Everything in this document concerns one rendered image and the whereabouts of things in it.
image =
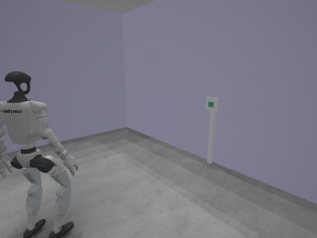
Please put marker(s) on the right robot forearm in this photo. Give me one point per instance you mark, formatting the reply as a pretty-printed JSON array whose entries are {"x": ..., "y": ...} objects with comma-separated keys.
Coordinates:
[{"x": 57, "y": 147}]

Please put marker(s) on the robot left hand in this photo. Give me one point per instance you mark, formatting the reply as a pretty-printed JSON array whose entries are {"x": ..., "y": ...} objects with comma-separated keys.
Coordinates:
[{"x": 5, "y": 163}]

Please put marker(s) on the robot right hand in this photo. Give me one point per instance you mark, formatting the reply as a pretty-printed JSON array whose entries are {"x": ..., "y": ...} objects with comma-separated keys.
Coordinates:
[{"x": 70, "y": 163}]

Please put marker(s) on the robot right shin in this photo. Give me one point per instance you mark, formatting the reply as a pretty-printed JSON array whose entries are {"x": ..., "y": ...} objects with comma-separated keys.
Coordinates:
[{"x": 61, "y": 206}]

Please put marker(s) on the left robot thigh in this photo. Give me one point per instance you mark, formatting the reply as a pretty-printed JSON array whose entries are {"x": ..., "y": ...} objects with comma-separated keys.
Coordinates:
[{"x": 33, "y": 175}]

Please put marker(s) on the robot right upper arm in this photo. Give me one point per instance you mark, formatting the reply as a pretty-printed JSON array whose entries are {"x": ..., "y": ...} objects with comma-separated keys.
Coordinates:
[{"x": 41, "y": 112}]

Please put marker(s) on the panel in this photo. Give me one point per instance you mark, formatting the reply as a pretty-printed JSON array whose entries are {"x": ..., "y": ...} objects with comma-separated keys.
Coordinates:
[{"x": 212, "y": 126}]

